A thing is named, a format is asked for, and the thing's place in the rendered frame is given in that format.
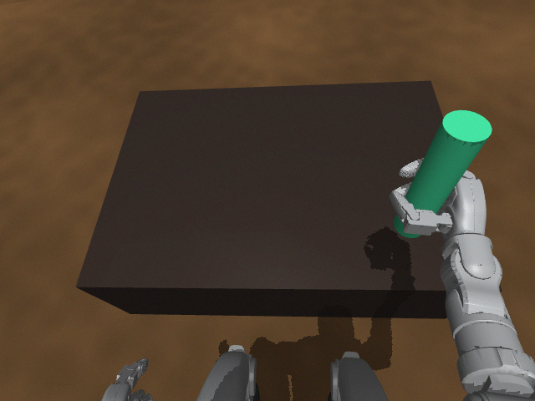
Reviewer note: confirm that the left robot hand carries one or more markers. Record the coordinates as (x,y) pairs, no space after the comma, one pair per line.
(126,380)

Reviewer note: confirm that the right robot arm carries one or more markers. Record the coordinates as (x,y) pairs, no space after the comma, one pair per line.
(492,364)

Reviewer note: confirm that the right robot hand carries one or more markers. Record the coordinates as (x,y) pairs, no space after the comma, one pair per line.
(464,211)

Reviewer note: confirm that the can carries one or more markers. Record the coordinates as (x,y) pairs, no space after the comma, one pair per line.
(458,140)

